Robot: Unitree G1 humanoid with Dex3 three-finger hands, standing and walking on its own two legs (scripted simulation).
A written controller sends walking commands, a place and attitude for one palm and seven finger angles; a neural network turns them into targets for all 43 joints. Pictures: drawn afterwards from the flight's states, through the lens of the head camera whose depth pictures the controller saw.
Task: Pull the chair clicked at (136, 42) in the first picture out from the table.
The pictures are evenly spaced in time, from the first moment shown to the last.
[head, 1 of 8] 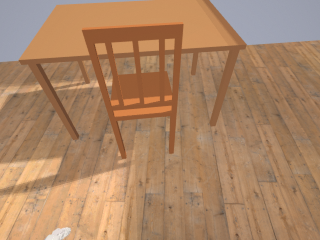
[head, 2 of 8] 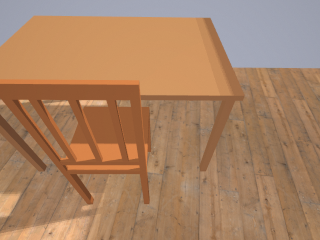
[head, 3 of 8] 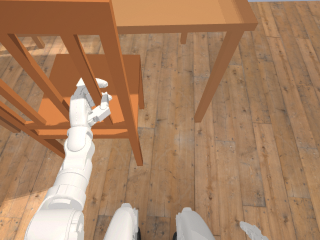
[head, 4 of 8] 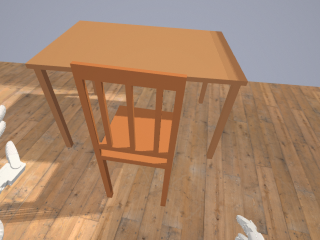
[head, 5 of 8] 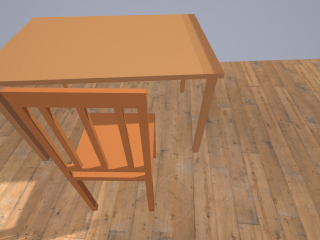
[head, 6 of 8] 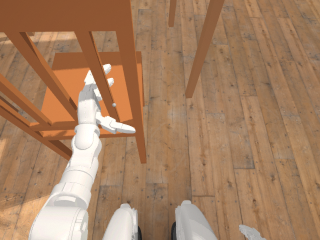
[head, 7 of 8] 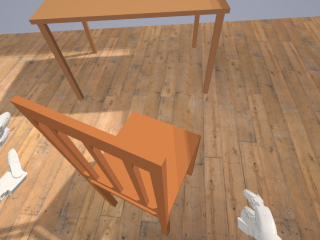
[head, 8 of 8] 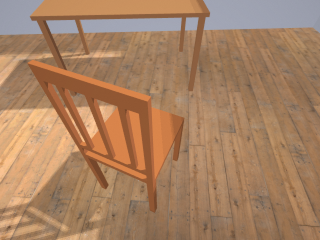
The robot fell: no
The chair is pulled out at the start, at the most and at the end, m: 0.00 0.79 0.79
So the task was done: yes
